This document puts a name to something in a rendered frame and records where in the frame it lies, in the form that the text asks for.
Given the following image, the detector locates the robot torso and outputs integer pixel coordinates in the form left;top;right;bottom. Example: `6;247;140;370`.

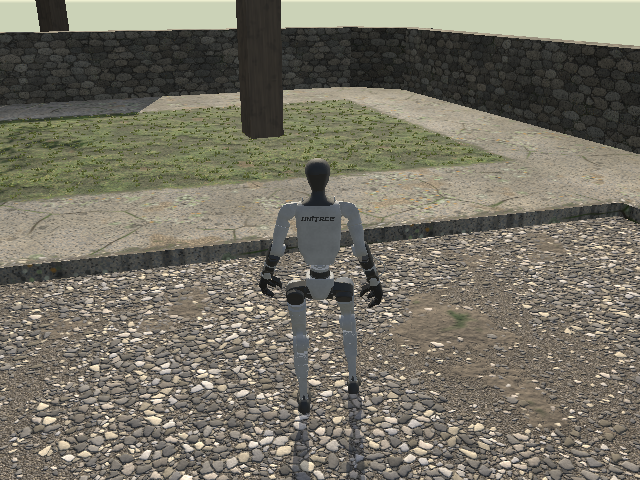
295;196;342;300

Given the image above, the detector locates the right robot forearm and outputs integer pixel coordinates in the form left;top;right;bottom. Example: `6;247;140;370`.
358;241;380;286

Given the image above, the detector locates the robot right hand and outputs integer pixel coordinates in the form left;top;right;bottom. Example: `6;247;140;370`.
360;282;383;308

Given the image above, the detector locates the robot left thigh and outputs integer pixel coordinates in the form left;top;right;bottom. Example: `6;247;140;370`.
286;280;310;353

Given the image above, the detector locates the left robot forearm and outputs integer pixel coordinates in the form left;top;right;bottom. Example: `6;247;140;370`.
261;241;280;280

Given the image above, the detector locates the robot left hand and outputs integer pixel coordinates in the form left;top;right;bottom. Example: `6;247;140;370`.
259;276;282;297

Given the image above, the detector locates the right robot upper arm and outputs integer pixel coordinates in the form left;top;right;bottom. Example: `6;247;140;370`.
339;201;368;257

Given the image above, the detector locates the left robot upper arm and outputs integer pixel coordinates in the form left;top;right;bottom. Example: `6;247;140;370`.
270;202;298;257

